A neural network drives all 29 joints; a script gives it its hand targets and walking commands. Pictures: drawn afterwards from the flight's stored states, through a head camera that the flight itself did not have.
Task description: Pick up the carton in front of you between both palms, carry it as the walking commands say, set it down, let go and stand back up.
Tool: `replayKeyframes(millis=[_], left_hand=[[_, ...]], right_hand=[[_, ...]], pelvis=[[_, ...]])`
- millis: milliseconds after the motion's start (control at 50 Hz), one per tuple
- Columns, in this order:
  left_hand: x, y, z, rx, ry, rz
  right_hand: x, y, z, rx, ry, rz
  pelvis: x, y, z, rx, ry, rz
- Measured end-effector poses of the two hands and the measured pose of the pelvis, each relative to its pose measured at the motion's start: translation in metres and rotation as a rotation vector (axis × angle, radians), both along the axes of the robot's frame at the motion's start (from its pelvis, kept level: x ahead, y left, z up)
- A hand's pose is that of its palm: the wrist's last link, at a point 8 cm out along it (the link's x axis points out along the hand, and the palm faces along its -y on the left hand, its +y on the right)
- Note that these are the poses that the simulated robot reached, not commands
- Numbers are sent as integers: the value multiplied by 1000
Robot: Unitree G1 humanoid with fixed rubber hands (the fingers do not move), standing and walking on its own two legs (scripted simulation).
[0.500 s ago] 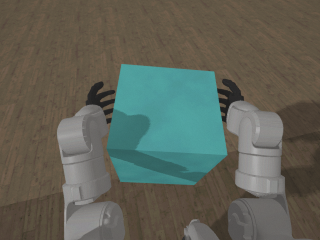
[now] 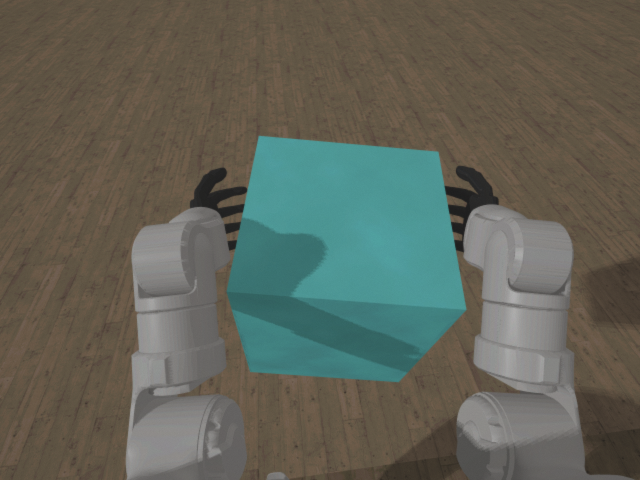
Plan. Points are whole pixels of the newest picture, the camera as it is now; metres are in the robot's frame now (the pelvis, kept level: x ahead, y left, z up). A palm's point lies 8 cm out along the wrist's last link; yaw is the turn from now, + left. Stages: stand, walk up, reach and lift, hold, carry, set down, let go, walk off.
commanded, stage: carry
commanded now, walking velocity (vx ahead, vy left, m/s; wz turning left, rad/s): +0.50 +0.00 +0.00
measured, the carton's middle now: (335, 271) +0.37 +0.02 +0.09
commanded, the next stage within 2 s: none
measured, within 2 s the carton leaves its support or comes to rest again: neither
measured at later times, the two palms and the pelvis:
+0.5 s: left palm (253, 84) +0.67 +0.15 +0.21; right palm (437, 86) +0.67 -0.15 +0.20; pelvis +0.31 +0.00 +0.02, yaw +1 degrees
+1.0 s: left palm (261, 55) +0.95 +0.18 +0.15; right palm (393, 56) +0.94 -0.11 +0.14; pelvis +0.62 +0.03 +0.04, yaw -1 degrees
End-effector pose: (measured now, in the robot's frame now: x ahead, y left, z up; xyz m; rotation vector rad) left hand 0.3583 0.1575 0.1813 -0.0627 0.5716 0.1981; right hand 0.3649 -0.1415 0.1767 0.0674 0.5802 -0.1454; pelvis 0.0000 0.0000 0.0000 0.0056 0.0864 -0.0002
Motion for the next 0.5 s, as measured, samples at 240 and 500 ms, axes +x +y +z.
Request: replayKeyframes(millis=[240,500], left_hand=[[152,-1,-14,-59,76,-70],[313,-9,24,-3,-9,-15]], right_hand=[[119,0,-11,-26,90,-103],[305,-8,21,-19,5,-15]], pelvis=[[132,29,22,-9,-16,-11],[308,-1,18,-18,-15,15]])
